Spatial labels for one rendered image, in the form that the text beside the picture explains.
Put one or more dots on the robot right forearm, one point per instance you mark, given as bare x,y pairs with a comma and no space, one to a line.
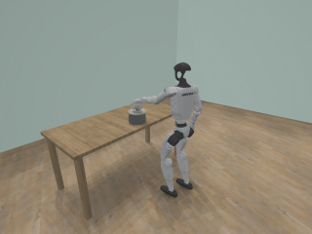
194,117

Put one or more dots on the right robot shin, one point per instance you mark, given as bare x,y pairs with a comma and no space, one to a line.
183,167

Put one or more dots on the left robot hand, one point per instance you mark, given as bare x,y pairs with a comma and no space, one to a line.
136,102

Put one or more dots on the right robot upper arm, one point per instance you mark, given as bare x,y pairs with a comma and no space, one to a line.
196,98

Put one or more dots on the robot left forearm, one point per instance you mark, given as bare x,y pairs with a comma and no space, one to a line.
147,99

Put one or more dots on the right robot hand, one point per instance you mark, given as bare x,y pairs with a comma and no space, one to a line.
191,126

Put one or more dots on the lid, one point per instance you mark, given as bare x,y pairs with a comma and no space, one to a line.
136,112

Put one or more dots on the left robot upper arm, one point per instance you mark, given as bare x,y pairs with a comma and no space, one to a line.
168,92

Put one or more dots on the left robot foot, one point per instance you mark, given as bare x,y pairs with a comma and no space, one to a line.
165,189

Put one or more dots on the pot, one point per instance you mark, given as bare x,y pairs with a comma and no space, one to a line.
137,119

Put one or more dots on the table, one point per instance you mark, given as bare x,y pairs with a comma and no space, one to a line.
83,137

